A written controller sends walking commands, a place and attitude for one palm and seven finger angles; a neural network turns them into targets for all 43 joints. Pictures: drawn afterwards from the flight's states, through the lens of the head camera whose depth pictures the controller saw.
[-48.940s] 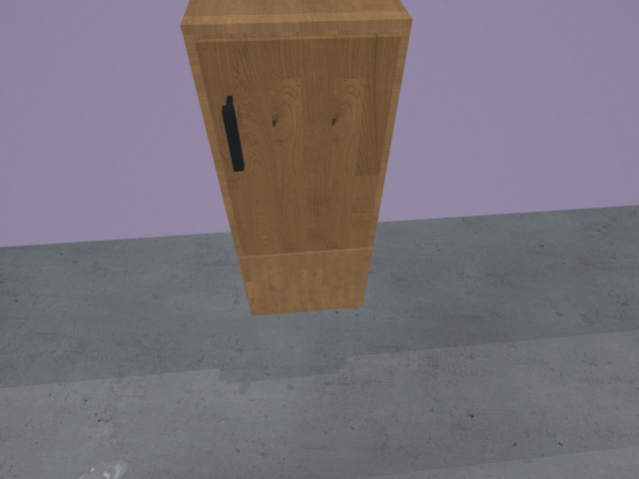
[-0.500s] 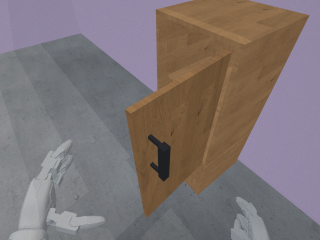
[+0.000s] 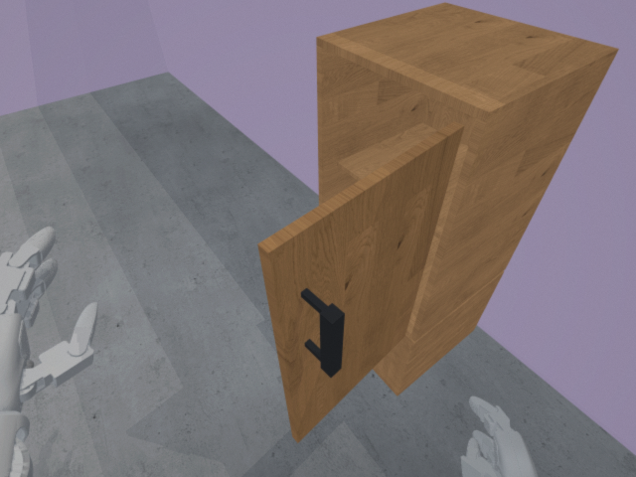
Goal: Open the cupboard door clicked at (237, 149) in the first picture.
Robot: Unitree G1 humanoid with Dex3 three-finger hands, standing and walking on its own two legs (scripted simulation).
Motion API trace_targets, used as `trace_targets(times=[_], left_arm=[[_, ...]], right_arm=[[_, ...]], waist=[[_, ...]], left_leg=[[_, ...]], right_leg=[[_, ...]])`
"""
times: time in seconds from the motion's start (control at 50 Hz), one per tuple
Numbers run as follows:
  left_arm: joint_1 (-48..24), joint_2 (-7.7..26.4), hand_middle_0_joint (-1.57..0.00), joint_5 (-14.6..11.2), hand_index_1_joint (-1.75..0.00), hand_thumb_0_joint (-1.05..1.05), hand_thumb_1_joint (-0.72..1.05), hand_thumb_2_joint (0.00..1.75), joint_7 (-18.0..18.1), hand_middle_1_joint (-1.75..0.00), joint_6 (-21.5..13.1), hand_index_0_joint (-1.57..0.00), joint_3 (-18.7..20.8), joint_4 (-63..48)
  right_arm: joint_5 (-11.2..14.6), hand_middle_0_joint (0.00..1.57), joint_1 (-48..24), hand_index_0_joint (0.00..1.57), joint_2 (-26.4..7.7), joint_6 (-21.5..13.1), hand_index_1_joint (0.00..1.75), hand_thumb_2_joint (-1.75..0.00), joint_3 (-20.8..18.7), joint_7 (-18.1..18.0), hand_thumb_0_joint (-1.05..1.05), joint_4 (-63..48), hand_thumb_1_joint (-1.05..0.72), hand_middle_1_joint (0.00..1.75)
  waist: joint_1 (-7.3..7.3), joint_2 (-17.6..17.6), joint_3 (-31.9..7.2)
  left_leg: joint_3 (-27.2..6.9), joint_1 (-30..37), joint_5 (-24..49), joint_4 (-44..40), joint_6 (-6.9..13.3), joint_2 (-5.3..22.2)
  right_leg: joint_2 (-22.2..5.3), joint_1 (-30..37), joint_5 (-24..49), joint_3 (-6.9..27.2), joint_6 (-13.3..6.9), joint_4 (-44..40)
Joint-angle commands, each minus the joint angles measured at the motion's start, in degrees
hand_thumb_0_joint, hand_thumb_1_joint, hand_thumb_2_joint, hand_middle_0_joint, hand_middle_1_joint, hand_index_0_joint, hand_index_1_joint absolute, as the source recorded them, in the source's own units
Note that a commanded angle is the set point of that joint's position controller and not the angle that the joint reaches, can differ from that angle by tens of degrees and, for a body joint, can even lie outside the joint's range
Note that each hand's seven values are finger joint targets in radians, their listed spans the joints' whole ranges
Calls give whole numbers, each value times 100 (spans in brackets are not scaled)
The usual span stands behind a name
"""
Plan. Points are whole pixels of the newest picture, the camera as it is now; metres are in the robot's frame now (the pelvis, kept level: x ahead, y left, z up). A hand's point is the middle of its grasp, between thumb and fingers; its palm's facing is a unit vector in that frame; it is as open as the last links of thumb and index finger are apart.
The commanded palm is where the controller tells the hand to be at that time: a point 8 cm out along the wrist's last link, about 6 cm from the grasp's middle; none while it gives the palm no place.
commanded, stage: draw the hand back to the body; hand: left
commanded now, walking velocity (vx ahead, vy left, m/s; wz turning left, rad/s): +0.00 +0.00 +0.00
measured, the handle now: (320, 333) +0.30 +0.04 +0.02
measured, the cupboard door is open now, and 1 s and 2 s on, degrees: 96 96 96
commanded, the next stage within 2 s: step back with the hand held close in 0.38 s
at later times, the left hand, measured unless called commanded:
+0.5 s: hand (96, 346) +0.18 +0.24 +0.16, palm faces +0.44 -0.81 -0.39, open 7.4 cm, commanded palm +0.14 +0.27 +0.18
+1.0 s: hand (62, 371) +0.16 +0.25 +0.16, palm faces +0.33 -0.79 -0.51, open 7.4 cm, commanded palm +0.10 +0.30 +0.18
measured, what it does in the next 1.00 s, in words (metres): shifts its weight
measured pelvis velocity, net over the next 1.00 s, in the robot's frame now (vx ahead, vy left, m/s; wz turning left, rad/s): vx -0.05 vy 0.00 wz -0.04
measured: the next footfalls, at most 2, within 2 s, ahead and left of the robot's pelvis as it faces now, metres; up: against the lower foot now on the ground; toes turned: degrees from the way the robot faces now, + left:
right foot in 1.82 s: -0.29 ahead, -0.10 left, +0.00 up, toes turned -6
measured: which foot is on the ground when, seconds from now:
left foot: down 0.00-1.00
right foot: down 0.00-1.00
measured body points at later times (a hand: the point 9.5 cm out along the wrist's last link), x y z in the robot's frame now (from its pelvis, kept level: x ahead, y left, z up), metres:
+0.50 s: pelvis +0.00 -0.02 +0.00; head -0.02 -0.05 +0.45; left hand +0.16 +0.28 +0.18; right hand +0.18 -0.25 -0.08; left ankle -0.01 +0.09 -0.74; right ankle -0.04 -0.12 -0.74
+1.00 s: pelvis -0.05 +0.00 +0.00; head -0.03 +0.00 +0.45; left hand +0.13 +0.29 +0.18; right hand +0.11 -0.26 -0.08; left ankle -0.01 +0.09 -0.74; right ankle -0.04 -0.12 -0.74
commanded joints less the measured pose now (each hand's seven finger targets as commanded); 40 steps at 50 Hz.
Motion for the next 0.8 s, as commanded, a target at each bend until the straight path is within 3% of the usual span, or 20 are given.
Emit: trace_targets(times=[0.0,0.06,0.12,0.22,0.34,0.42,0.46,0.48,0.5,0.52,0.6,0.68,0.72,0.78], left_arm=[[-555,920,-20,-22,-30,0,90,90,90,-30,-433,-20,784,-1011],[-371,714,-20,-40,-30,0,90,90,36,-30,-397,-20,563,-849],[-472,892,-20,-36,-30,0,90,90,41,-30,-416,-20,695,-910],[-598,1045,-20,-22,-30,0,90,90,67,-30,-487,-20,814,-1132],[-483,944,-20,-60,-30,0,90,90,47,-30,-475,-20,765,-825],[-570,972,-20,-54,-30,0,90,90,38,-30,-537,-20,769,-912],[-535,944,-20,-72,-30,0,90,90,29,-30,-534,-20,745,-819],[-858,1063,-20,-67,-30,0,90,90,42,-30,-564,-20,811,-996],[-1245,1734,-20,8,-30,0,90,90,86,-30,-773,-20,1508,-1108],[-709,1294,-20,23,-30,0,90,90,38,-30,-790,-20,1173,-644],[-225,1055,-20,73,-30,0,90,90,5,-30,-847,-20,897,-690],[63,1281,-20,68,-30,0,90,90,83,-30,-842,-20,1105,-969],[118,1381,-20,64,-30,0,90,90,119,-30,-843,-20,1207,-1109],[355,1477,-20,45,-30,0,90,90,174,-30,-871,-20,1360,-1231]], right_arm=[[19,20,-706,20,-634,-273,30,-90,-248,-56,0,-839,-90,30],[21,20,-714,20,-672,-248,30,-90,-290,-20,0,-833,-90,30],[10,20,-757,20,-674,-217,30,-90,-318,-36,0,-834,-90,30],[15,20,-804,20,-610,-255,30,-90,-301,-64,0,-786,-90,30],[27,20,-839,20,-612,-263,30,-90,-319,-87,0,-744,-90,30],[18,20,-854,20,-606,-281,30,-90,-330,-77,0,-720,-90,30],[15,20,-876,20,-607,-275,30,-90,-328,-89,0,-722,-90,30],[24,20,-898,20,-623,-283,30,-90,-334,-95,0,-712,-90,30],[85,20,-763,20,-730,-182,30,-90,-354,-72,0,-867,-90,30],[44,20,-757,20,-686,-96,30,-90,-376,-64,0,-732,-90,30],[59,20,-735,20,-745,112,30,-90,-466,-24,0,-879,-90,30],[89,20,-767,20,-735,265,30,-90,-510,-68,0,-1025,-90,30],[96,20,-755,20,-728,329,30,-90,-528,-81,0,-1102,-90,30],[110,20,-765,20,-707,393,30,-90,-545,-90,0,-1172,-90,30]], waist=[[-21,296,-325],[-41,57,-332],[-17,-139,-388],[-5,197,-436],[-8,-46,-196],[-11,63,-259],[-11,-150,-193],[-24,-28,-260],[-233,-76,114],[-280,-300,12],[-310,-236,-562],[-307,-232,-881],[-315,-319,-940],[-308,-121,-1047]], left_leg=[[-213,421,1601,-536,-198,358],[-161,480,1753,-522,-155,357],[-96,501,1612,-498,-100,315],[-49,604,1670,-454,-104,270],[-13,547,1539,-477,-80,267],[8,638,1463,-483,-62,248],[-7,604,1397,-498,-48,251],[5,642,1368,-484,-44,240],[-120,400,1029,-194,55,322],[-153,416,988,-34,40,302],[-73,515,1620,-108,-9,399],[-77,579,2419,-153,-10,536],[-91,470,2549,-161,-35,567],[-126,261,2552,-177,-35,596]], right_leg=[[-17,-192,1341,-117,-149,-365],[-30,-146,1539,-106,-118,-402],[-27,-124,1589,-61,-103,-468],[-45,-89,1713,-15,-115,-515],[-57,-126,1660,-2,-100,-603],[-57,-163,1602,34,-78,-655],[-57,-177,1560,47,-68,-694],[-65,-173,1523,88,-69,-725],[-373,-818,1960,782,-49,-1048],[-516,-799,2283,823,-57,-1020],[-530,-528,3028,582,23,-627],[-427,-426,3310,433,57,-345],[-391,-379,3331,404,49,-253],[-383,-286,3239,426,29,-103]])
